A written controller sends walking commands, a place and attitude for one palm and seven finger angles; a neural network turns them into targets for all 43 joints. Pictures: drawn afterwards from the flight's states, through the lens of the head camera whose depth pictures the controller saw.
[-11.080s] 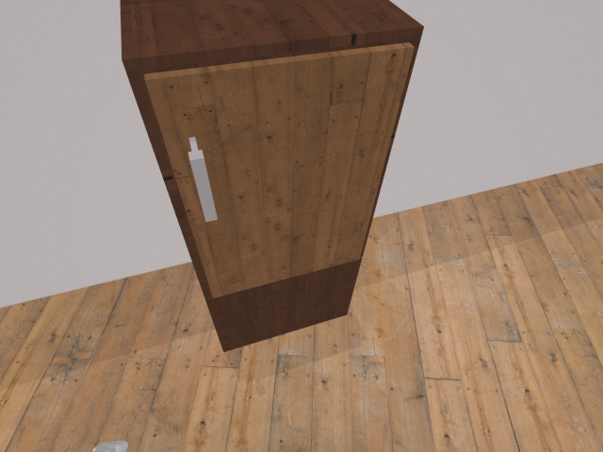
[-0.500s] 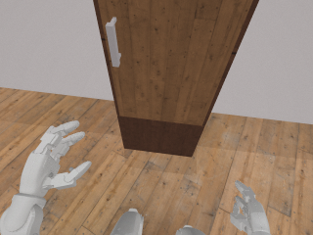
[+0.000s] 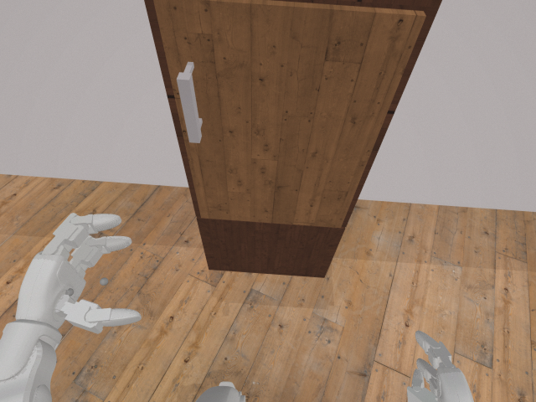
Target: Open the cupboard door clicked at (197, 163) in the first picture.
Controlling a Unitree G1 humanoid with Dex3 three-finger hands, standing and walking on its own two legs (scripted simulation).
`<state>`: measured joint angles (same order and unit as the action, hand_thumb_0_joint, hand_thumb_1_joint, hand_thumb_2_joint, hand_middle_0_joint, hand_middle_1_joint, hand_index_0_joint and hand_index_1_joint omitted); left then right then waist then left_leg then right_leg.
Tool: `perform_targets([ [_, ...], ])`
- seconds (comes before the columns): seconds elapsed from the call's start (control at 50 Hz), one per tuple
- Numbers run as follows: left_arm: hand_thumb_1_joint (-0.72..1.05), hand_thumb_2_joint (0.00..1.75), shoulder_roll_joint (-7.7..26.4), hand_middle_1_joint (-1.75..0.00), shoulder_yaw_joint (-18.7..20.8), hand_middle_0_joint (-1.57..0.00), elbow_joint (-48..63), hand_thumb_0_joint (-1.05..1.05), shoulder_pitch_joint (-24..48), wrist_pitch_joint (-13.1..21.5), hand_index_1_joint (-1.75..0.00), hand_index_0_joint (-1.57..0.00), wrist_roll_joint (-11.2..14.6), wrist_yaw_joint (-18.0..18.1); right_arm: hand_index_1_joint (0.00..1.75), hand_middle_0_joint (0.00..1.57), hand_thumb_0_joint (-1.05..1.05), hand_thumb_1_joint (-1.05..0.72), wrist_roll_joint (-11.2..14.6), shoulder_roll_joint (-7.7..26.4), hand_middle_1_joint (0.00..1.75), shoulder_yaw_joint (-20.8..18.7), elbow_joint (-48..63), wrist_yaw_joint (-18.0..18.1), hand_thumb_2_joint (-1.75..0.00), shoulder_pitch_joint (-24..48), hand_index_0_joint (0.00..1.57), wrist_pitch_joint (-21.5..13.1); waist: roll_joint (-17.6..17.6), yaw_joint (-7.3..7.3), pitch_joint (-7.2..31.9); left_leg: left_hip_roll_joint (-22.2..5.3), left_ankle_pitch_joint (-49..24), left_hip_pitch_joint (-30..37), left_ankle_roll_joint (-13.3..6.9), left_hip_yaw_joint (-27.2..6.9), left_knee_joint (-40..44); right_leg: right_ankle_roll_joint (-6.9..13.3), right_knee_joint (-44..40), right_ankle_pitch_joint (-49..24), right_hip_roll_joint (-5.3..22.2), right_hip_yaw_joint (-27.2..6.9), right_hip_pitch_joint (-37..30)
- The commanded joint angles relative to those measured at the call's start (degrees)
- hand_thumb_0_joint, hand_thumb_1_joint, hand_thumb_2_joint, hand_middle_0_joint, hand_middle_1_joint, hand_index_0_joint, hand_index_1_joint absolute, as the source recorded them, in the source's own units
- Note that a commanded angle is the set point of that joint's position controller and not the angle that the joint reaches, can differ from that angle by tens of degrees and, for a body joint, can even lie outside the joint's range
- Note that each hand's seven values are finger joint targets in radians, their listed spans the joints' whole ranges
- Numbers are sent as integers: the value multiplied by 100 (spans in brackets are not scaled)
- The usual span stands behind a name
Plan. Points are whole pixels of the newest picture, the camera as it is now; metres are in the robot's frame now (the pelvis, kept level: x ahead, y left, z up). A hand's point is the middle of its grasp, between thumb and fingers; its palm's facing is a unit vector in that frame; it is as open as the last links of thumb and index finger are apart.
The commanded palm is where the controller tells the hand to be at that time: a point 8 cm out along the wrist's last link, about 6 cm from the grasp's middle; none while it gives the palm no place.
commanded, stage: raise the hand with hooked fingers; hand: left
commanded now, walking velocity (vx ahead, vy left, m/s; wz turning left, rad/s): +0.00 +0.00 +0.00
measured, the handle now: (192, 103) +0.60 +0.19 +0.09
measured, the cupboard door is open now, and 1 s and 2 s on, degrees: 0 0 0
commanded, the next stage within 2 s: move the hooked fingers beside the handle in 0.96 s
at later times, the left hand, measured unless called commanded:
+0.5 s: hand (55, 234) +0.29 +0.29 +0.12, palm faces +0.05 -1.00 -0.03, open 14.0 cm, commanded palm +0.25 +0.33 +0.12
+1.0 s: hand (79, 241) +0.28 +0.26 +0.11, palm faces +0.02 -1.00 -0.02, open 14.0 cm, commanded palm +0.25 +0.31 +0.12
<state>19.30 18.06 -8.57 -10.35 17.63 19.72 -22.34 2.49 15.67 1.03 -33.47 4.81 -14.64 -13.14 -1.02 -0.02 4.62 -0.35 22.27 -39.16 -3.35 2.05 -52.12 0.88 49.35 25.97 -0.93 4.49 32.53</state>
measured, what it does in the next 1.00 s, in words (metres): stands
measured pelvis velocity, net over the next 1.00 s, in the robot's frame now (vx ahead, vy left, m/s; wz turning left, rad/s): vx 0.00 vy -0.01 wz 0.01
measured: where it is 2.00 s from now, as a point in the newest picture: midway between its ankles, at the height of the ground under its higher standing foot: outside the picture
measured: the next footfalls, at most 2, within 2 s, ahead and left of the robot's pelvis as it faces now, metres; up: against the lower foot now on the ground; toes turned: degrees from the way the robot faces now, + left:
none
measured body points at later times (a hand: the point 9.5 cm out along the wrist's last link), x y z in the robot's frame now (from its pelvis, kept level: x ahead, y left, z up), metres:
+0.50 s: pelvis +0.00 +0.01 +0.02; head +0.02 +0.01 +0.47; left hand +0.28 +0.34 +0.12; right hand +0.16 -0.23 -0.06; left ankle +0.04 +0.08 -0.69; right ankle -0.01 -0.11 -0.69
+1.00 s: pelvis +0.00 -0.01 +0.02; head +0.02 -0.01 +0.47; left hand +0.28 +0.32 +0.12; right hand +0.16 -0.26 -0.06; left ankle +0.04 +0.08 -0.69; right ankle -0.01 -0.11 -0.69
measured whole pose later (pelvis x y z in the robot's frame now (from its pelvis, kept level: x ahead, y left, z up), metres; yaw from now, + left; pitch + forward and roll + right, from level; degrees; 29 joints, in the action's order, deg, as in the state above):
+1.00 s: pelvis +0.00 -0.01 +0.02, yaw +0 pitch +5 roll -2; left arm 24.2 23.9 -22.9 4.1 10.5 20.3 -28.7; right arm 3.2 16.0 3.1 -33.0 5.1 -15.5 -11.0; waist -1.9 -0.6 2.9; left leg -0.3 17.9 -30.3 -2.6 1.8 -43.0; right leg 1.6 40.6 21.7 -1.4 4.5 24.1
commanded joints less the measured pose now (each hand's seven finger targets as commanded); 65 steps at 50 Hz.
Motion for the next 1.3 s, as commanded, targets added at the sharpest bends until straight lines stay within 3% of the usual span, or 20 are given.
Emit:
perform_targets([
  [0.0,-45,32,1286,-117,787,-30,952,0,925,308,-117,-30,224,158,30,20,0,-90,5,771,30,-237,784,41,-90,139,20,-257,-506,-41,1104,-129,-1499,1763,247,-664,1082,95,-743,-1328,-173,-3,-16],
  [0.04,-50,30,1183,-120,640,-30,482,0,1059,22,-120,-30,171,48,30,20,0,-90,52,808,30,-236,802,47,-90,176,20,-171,-313,27,816,-130,-1160,1622,259,-665,1219,61,-851,-1140,-156,29,75],
  [0.06,-50,30,1129,-120,548,-30,389,0,1162,-118,-120,-30,159,-38,30,20,0,-90,78,814,30,-235,837,59,-90,208,20,-149,-433,29,771,-115,-1068,1630,255,-641,1260,60,-922,-1106,-142,6,67],
  [0.12,-50,30,1309,-120,532,-30,267,0,1590,-455,-120,-30,130,-259,30,20,0,-90,108,852,30,-205,950,89,-90,215,20,-91,-388,16,869,-103,-1061,1745,238,-657,1372,83,-1051,-1149,-139,-13,-118],
  [0.16,-50,30,1478,-120,636,-30,393,0,1873,-493,-120,-30,122,-299,30,20,0,-90,91,846,30,-189,982,110,-90,232,20,-94,-337,2,1052,-105,-1068,1906,227,-688,1421,85,-1116,-1125,-141,-19,-219],
  [0.22,-50,30,1835,-120,895,-30,883,0,2415,-268,-120,-30,135,-259,30,20,0,-90,52,811,30,-153,980,123,-90,249,20,-123,-651,-23,1379,-118,-1367,2385,272,-750,1473,133,-1142,-1228,-173,-44,-322],
  [0.28,-50,30,1913,-120,1054,-30,699,0,2477,-81,-120,-30,147,-184,30,20,0,-90,30,794,30,-128,872,137,-90,232,20,-148,-627,-26,1284,-144,-1331,2500,295,-805,1574,130,-1200,-1157,-181,-29,-295],
  [0.38,-50,30,1888,-120,1003,-30,-289,0,2658,-425,-120,-30,178,-442,30,20,0,-90,92,854,30,-109,771,183,-90,252,20,-74,-429,10,811,-102,-844,2176,247,-765,1747,114,-1415,-1001,-146,-46,-350],
  [0.44,-50,30,2046,-120,986,-30,-462,0,2910,-670,-120,-30,172,-667,30,20,0,-90,120,887,30,-113,822,202,-90,243,20,-65,-521,-13,925,-60,-854,2200,217,-697,1759,123,-1501,-1030,-126,-82,-478],
  [0.46,-50,30,1922,-120,864,-30,-522,0,2831,-714,-120,-30,160,-704,30,20,0,-90,124,885,30,-115,840,205,-90,229,20,-68,-411,-1,924,-63,-860,2213,205,-711,1765,119,-1513,-1027,-131,-71,-463],
  [0.5,-50,30,1862,-120,820,-30,-417,0,2720,-696,-120,-30,186,-741,30,20,0,-90,107,887,30,-125,908,165,-90,207,20,-100,-366,-54,985,-54,-1088,2268,200,-713,1736,147,-1499,-1170,-164,-76,-563],
  [0.62,-50,30,2216,-120,1295,-30,-85,0,2709,-348,-120,-30,273,-550,30,20,0,-90,50,887,30,-157,891,68,-90,167,20,-126,-284,-111,1136,-32,-1292,2272,191,-619,1680,137,-1483,-1338,-183,-128,-665],
  [0.72,-50,30,2124,-120,1190,-30,-90,0,2822,-276,-120,-30,166,-458,30,20,0,-90,57,857,30,-165,844,61,-90,137,20,-104,-704,-55,1070,-15,-1249,2270,177,-531,1639,123,-1481,-1338,-149,-180,-617],
  [0.9,-50,30,2102,-120,1136,-30,-246,0,2805,-361,-120,-30,261,-626,30,20,0,-90,74,869,30,-162,848,110,-90,153,20,-90,-269,-37,1025,17,-1247,2058,119,-453,1506,76,-1533,-1462,-139,-285,-735],
  [0.92,-50,30,2077,-120,1103,-30,-222,0,2853,-352,-120,-30,243,-628,30,20,0,-90,90,860,30,-153,854,112,-90,190,20,-89,-459,-29,1023,17,-1200,2080,130,-446,1519,81,-1524,-1412,-131,-284,-683],
  [0.98,-50,30,2067,-120,1140,-30,-337,0,2779,-336,-120,-30,246,-583,30,20,0,-90,88,846,30,-153,851,118,-90,184,20,-82,-232,-13,1038,17,-1123,2023,120,-444,1510,44,-1540,-1347,-119,-295,-670],
  [1.04,-50,30,2040,-120,1123,-30,-351,0,2767,-316,-120,-30,254,-593,30,20,0,-90,91,836,30,-149,848,106,-90,197,20,-78,-322,-49,1079,28,-1270,2019,116,-400,1462,47,-1505,-1545,-100,-343,-761],
  [1.1,-50,30,2152,-120,1044,-30,-559,0,3596,-323,-120,-30,194,-576,30,20,0,-90,90,865,30,-133,740,154,-90,146,20,-43,-270,133,851,20,-1041,1908,110,-422,1404,33,-1533,-1307,-112,-383,-528],
  [1.22,-50,30,2443,-120,1075,-30,-1196,0,4418,-233,-120,-30,63,-656,30,20,0,-90,103,896,30,-130,607,200,-90,48,20,30,-325,188,1195,25,-1005,1805,100,-403,1284,15,-1492,-1248,-49,-528,-585],
  [1.28,-50,30,2383,-120,938,-30,-1524,0,4672,-178,-120,-30,-11,-692,30,20,0,-90,109,895,30,-129,564,186,-90,-23,20,71,-464,200,1296,24,-1075,1873,102,-408,1264,33,-1422,-1327,-63,-466,-494],
])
